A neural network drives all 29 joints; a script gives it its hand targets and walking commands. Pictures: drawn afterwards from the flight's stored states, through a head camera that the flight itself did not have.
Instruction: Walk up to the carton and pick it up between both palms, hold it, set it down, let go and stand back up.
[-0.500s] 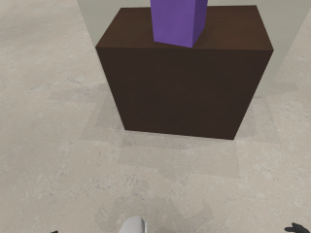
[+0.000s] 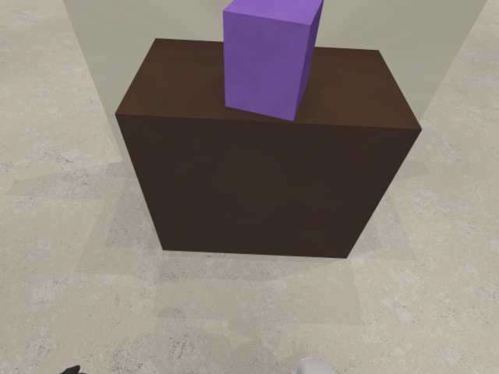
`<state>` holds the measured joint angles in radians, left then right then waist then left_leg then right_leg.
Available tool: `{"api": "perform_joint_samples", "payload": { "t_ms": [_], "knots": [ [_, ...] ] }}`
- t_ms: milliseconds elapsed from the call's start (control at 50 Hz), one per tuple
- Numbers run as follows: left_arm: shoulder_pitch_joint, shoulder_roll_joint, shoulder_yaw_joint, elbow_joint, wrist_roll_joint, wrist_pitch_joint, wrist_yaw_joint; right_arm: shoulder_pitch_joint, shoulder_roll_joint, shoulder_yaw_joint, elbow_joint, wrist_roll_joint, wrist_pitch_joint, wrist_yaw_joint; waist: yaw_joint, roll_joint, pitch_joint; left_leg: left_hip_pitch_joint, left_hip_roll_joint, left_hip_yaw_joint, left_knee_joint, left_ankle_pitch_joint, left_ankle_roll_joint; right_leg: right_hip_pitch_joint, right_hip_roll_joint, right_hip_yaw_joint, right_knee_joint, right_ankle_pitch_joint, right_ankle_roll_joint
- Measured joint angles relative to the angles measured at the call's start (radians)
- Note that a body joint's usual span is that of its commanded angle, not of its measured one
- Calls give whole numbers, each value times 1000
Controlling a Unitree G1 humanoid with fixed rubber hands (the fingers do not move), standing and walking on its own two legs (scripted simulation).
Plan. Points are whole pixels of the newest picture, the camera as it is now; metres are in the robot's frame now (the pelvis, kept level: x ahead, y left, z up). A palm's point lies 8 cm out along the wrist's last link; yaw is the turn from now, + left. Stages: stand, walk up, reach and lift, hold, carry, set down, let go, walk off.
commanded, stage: walk up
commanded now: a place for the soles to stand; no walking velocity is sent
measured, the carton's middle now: (272, 53) +0.88 -0.04 +0.09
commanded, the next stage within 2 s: none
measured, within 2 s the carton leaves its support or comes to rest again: neither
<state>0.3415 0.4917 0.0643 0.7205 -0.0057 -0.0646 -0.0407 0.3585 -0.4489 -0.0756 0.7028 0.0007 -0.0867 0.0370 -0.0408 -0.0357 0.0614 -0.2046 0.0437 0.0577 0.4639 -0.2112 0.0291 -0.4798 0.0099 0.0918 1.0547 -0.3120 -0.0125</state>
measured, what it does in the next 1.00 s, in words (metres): walks ahead: right foot, then left foot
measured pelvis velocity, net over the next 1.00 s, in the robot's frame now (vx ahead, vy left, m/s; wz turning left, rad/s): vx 0.15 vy -0.01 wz -0.07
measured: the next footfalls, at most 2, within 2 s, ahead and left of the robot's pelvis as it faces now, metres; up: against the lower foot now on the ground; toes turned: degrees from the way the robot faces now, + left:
right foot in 0.26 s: +0.19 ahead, -0.15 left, +0.00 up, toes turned -3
left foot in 0.66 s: +0.27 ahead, +0.11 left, +0.00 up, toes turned -2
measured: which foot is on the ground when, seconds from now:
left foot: down 0.00-0.28, up 0.30-0.64, down 0.66-1.00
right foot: up 0.00-0.24, down 0.26-1.00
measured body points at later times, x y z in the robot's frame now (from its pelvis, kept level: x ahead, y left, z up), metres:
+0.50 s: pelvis +0.13 -0.04 -0.01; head +0.15 -0.07 +0.44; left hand +0.24 +0.29 -0.07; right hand +0.19 -0.38 -0.12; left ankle +0.18 +0.12 -0.68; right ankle +0.18 -0.15 -0.74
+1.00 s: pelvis +0.15 -0.01 -0.01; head +0.15 +0.00 +0.44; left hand +0.24 +0.31 -0.13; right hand +0.27 -0.33 -0.10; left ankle +0.23 +0.12 -0.74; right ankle +0.14 -0.15 -0.74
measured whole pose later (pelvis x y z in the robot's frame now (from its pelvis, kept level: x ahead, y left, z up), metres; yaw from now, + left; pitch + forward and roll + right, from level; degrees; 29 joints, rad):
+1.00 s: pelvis +0.15 -0.01 -0.01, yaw -4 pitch -3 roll -1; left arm 0.25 0.42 0.01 0.92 0.01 -0.02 0.00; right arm 0.11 -0.41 -0.01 0.88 0.00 -0.01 0.02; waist 0.01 0.01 0.03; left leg -0.32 0.05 0.02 0.57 -0.20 -0.01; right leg -0.21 -0.01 0.02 0.56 -0.30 0.02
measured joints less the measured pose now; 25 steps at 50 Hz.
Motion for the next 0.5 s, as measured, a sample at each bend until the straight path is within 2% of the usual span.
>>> {"api": "perform_joint_samples", "payload": {
  "t_ms": [60, 120, 180, 240, 280, 300, 380, 420, 500],
  "knots": [
    [-4, -4, 6, 10, -1, 13, -5, 34, -15, -6, 4, -6, 7, 6, -12, -7, -3, 37, -8, 19, -21, -19, 4, -29, -27, -15, -92, 46, 14],
    [-17, -25, 1, 22, 6, 20, -10, 63, -31, -13, 1, -12, 12, 11, -30, 11, -10, 62, -13, 28, -33, -41, 5, -30, -48, -61, -205, 65, 23],
    [-41, -41, -4, 21, 13, 12, -15, 81, -43, -13, 2, -11, 17, 14, -40, 35, -11, 82, -14, 36, -26, -73, -5, 6, -57, -97, -350, 99, 15],
    [-69, -42, -3, 16, 15, -3, -13, 92, -44, -5, 6, -8, 24, 14, -43, 51, -9, 93, -9, 39, 30, -135, -29, 86, -44, -108, -497, 134, -2],
    [-88, -40, 3, 13, 20, -18, -3, 95, -40, 0, 11, -8, 32, 12, -31, 71, 1, 82, 17, 30, 132, -206, -37, 136, -13, -111, -545, 205, -8],
    [-97, -44, 5, 9, 24, -24, 4, 86, -33, 4, 18, -9, 39, 10, -23, 87, 11, 60, 29, 10, 217, -225, -22, 139, 4, -118, -514, 192, -10],
    [-81, -49, -3, -5, 14, -27, 18, 52, 1, 32, 28, -13, 63, 4, 12, 65, 8, -88, -17, -40, 509, -298, 5, 176, -6, -101, -490, 109, -22],
    [-56, -57, -8, -3, 8, -27, 24, 34, -8, 30, 27, -9, 64, 3, 29, 69, 7, -157, -14, -55, 546, -255, 8, 205, -10, -94, -524, 117, -18],
    [-16, -64, -14, 9, 9, -22, 35, -1, -32, 12, 29, -6, 70, -1, 54, 88, 21, -261, 20, -74, 517, -155, -5, 230, -7, -85, -552, 116, -12]
  ]
}}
